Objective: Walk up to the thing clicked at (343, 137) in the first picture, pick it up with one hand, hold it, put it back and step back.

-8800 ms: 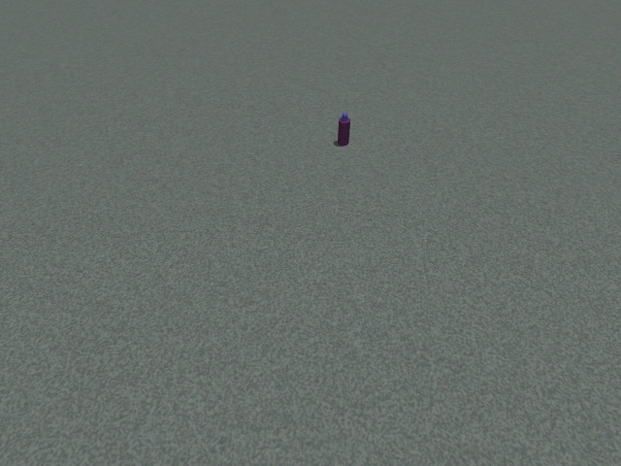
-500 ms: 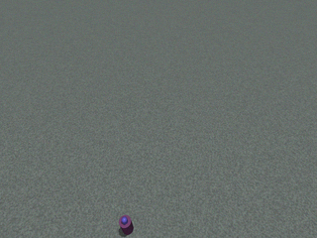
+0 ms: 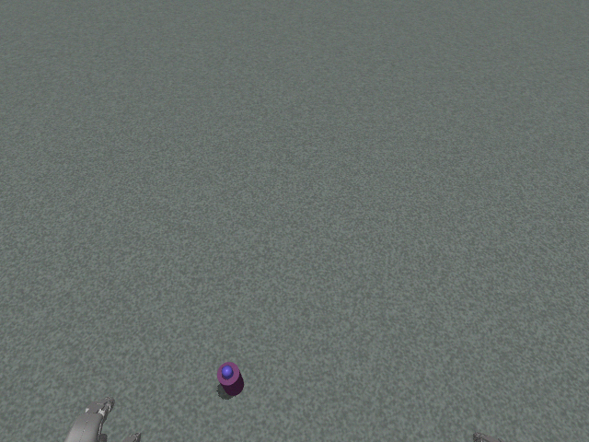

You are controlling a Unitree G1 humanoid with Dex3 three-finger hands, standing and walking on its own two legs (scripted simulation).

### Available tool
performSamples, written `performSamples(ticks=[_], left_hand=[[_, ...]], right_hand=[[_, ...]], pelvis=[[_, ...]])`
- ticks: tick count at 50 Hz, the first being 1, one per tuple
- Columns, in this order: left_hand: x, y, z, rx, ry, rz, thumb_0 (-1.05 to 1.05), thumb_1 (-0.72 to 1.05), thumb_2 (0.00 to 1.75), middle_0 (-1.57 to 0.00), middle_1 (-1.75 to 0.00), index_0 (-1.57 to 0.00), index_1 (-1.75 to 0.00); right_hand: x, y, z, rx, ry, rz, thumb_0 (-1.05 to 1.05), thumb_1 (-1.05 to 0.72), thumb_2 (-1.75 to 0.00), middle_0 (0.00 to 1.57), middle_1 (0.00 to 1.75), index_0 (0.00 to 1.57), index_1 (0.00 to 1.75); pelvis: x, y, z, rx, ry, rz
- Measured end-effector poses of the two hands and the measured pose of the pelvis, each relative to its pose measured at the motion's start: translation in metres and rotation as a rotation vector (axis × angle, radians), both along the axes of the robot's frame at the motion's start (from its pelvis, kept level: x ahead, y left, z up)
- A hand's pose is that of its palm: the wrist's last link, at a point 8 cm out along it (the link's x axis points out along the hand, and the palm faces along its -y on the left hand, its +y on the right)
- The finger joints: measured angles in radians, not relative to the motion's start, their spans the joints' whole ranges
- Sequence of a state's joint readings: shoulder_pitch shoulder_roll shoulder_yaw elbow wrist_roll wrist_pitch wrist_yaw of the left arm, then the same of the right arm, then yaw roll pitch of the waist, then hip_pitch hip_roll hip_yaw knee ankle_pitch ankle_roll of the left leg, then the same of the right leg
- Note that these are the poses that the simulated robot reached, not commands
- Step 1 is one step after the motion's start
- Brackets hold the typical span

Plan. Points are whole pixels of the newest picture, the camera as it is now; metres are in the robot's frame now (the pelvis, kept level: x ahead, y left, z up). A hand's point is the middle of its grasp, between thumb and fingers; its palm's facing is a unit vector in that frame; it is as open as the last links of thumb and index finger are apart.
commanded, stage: go down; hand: left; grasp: from the side
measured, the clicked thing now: (230, 377) +0.37 +0.19 -0.68
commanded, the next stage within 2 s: none
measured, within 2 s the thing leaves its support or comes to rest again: neither
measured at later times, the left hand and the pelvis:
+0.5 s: hand out of the picture +0.15 +0.29 -0.21, palm faces +0.06 -0.96 -0.29, open 17.0 cm; pelvis -0.01 +0.00 -0.09, yaw -1 degrees
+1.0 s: hand (125, 406) +0.23 +0.33 -0.29, palm faces +0.07 -0.97 -0.22, open 17.5 cm; pelvis -0.04 +0.00 -0.21, yaw -3 degrees
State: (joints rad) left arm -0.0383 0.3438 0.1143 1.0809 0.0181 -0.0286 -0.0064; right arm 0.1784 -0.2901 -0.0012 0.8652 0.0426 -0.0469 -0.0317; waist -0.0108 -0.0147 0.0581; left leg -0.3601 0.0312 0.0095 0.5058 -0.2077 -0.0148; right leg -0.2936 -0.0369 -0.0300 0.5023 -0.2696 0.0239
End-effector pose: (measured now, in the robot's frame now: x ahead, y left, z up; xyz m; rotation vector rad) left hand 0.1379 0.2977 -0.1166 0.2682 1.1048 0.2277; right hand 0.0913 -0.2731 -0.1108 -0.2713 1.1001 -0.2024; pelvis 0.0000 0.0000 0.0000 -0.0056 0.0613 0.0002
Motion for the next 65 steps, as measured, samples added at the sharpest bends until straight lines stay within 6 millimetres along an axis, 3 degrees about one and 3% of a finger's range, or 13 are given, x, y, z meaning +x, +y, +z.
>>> performSamples(ticks=[3,7,13,19,29,37,41,47,52,65], left_hand=[[0.021,0.006,-0.005,0.000,-0.031,-0.014,0.01,0.50,0.51,-0.08,-0.13,-0.09,-0.12],[0.030,0.014,-0.014,-0.002,-0.045,-0.011,0.01,0.28,0.35,-0.06,-0.10,-0.06,-0.10],[0.020,0.030,-0.040,-0.023,-0.064,-0.004,0.01,-0.04,0.20,-0.05,-0.09,-0.06,-0.08],[0.007,0.035,-0.055,-0.033,-0.110,-0.028,0.00,-0.29,0.10,-0.06,-0.08,-0.06,-0.08],[-0.004,0.041,-0.063,-0.034,-0.130,-0.013,0.00,-0.51,0.03,-0.08,-0.06,-0.08,-0.06],[0.003,0.055,-0.084,-0.054,-0.180,0.000,0.00,-0.55,0.01,-0.08,-0.05,-0.08,-0.04],[0.023,0.068,-0.108,-0.067,-0.284,-0.027,0.00,-0.57,0.01,-0.08,-0.06,-0.08,-0.05],[0.059,0.077,-0.141,-0.079,-0.445,-0.101,0.00,-0.57,0.04,-0.07,-0.08,-0.07,-0.08],[0.072,0.080,-0.159,-0.074,-0.492,-0.120,-0.01,-0.56,0.08,-0.06,-0.09,-0.06,-0.09],[0.083,0.106,-0.180,-0.057,-0.610,-0.091,-0.01,-0.50,0.13,-0.05,-0.12,-0.05,-0.12]], right_hand=[[-0.004,0.006,-0.005,0.014,-0.016,-0.013,0.01,-0.96,-0.91,0.20,0.30,0.20,0.30],[-0.010,0.009,-0.014,0.020,-0.024,-0.027,0.01,-0.95,-0.91,0.20,0.30,0.20,0.30],[-0.005,0.005,-0.039,0.006,-0.063,-0.023,0.01,-0.92,-0.90,0.20,0.30,0.20,0.30],[0.019,0.007,-0.058,-0.016,-0.117,0.010,0.01,-0.92,-0.90,0.20,0.30,0.20,0.30],[0.068,0.025,-0.061,-0.022,-0.270,0.084,0.01,-0.91,-0.90,0.20,0.30,0.20,0.30],[0.080,0.028,-0.073,-0.047,-0.328,0.147,0.01,-0.91,-0.90,0.20,0.30,0.20,0.30],[0.076,0.021,-0.102,-0.074,-0.315,0.179,0.01,-0.92,-0.90,0.20,0.30,0.20,0.30],[0.060,0.012,-0.161,-0.095,-0.232,0.185,0.01,-0.91,-0.90,0.20,0.30,0.20,0.30],[0.039,0.012,-0.201,-0.074,-0.155,0.164,0.01,-0.90,-0.90,0.20,0.30,0.20,0.30],[0.006,0.005,-0.255,-0.073,-0.085,0.170,0.01,-0.89,-0.89,0.20,0.30,0.20,0.30]], pelvis=[[-0.002,-0.002,-0.008,-0.002,0.046,-0.009],[-0.001,-0.002,-0.020,-0.005,0.088,-0.015],[-0.003,0.001,-0.052,-0.009,0.169,-0.021],[-0.007,0.003,-0.076,-0.017,0.219,-0.019],[-0.008,0.004,-0.094,-0.030,0.260,-0.009],[-0.013,0.004,-0.117,-0.037,0.311,-0.004],[-0.020,0.004,-0.146,-0.039,0.368,-0.006],[-0.032,0.004,-0.195,-0.046,0.434,-0.017],[-0.041,0.004,-0.221,-0.049,0.463,-0.030],[-0.062,-0.003,-0.265,-0.051,0.493,-0.041]])
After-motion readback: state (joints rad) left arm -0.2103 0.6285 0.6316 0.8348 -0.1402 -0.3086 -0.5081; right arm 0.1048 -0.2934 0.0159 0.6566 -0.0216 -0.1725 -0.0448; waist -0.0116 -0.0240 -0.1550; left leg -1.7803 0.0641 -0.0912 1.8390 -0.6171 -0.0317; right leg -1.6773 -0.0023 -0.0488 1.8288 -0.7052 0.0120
